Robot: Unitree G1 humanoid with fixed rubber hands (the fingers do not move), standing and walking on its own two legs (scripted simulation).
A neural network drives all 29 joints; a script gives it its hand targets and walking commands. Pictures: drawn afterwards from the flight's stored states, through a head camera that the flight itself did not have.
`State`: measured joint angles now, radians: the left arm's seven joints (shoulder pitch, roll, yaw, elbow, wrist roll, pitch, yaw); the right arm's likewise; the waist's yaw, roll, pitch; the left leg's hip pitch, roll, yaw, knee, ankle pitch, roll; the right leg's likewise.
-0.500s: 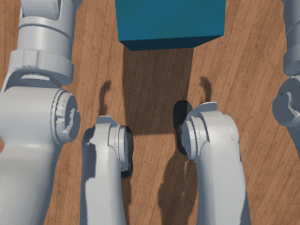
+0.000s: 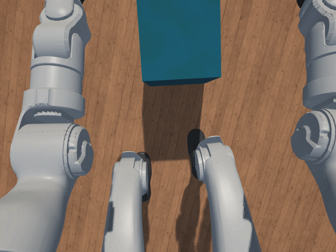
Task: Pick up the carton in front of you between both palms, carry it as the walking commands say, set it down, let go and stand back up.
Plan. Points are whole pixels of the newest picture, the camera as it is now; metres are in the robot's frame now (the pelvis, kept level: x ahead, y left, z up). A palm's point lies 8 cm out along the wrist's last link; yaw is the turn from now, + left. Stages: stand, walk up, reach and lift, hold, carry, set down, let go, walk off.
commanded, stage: set down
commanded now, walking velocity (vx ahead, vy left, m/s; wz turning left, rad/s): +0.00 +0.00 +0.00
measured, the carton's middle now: (177, 50) +0.54 -0.09 -0.42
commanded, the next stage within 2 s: let go in 0.24 s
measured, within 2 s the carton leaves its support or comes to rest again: neither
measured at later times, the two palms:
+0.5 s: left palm out of the picture +0.53 +0.11 +0.02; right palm out of the picture +0.48 -0.30 +0.01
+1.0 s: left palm out of the picture +0.36 +0.18 +0.12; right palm out of the picture +0.30 -0.26 +0.12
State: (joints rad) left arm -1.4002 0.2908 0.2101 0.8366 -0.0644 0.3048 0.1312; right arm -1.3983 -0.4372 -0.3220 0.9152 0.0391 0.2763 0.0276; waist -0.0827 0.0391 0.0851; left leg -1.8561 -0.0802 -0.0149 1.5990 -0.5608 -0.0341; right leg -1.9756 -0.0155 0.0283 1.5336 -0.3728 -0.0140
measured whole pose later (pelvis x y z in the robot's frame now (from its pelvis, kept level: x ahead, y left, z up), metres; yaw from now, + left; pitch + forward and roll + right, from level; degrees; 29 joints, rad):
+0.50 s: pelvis +0.03 -0.01 +0.13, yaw -1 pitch +42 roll +3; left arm -1.01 0.15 0.28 0.70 0.11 0.25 0.10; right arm -1.02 -0.33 -0.34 0.79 -0.14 0.21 0.11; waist -0.06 0.04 0.01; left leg -1.38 -0.06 -0.04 1.01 -0.37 -0.03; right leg -1.49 -0.01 0.02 0.96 -0.22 -0.02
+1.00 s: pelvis +0.08 -0.01 +0.21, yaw -4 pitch +19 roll +0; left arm -0.14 0.15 0.13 0.55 0.05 0.04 -0.01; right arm -0.09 -0.22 -0.12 0.52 -0.02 0.03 0.08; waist -0.04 0.01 -0.01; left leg -0.65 -0.02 -0.06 0.66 -0.34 -0.01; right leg -0.75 0.01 0.01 0.62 -0.19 -0.01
